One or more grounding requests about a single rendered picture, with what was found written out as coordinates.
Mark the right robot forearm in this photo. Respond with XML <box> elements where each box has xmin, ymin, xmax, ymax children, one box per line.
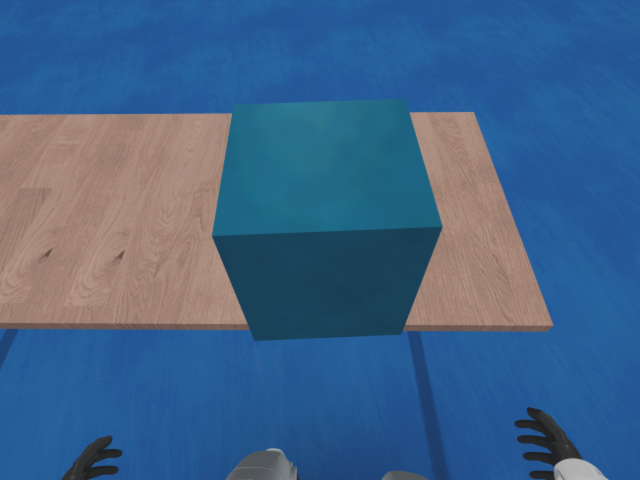
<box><xmin>554</xmin><ymin>458</ymin><xmax>608</xmax><ymax>480</ymax></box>

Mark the robot left hand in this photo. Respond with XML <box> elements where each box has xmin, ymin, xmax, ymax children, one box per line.
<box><xmin>61</xmin><ymin>435</ymin><xmax>122</xmax><ymax>480</ymax></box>

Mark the carton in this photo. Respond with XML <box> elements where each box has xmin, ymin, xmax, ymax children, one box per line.
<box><xmin>212</xmin><ymin>99</ymin><xmax>443</xmax><ymax>341</ymax></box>

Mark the table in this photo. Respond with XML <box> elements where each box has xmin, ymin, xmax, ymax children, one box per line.
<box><xmin>0</xmin><ymin>112</ymin><xmax>553</xmax><ymax>332</ymax></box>

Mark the robot left shin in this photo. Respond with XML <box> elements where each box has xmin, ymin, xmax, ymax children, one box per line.
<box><xmin>266</xmin><ymin>448</ymin><xmax>287</xmax><ymax>459</ymax></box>

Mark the robot left thigh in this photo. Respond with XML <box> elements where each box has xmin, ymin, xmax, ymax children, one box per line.
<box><xmin>225</xmin><ymin>451</ymin><xmax>297</xmax><ymax>480</ymax></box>

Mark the robot right hand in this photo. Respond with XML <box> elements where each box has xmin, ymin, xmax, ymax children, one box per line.
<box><xmin>514</xmin><ymin>407</ymin><xmax>583</xmax><ymax>480</ymax></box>

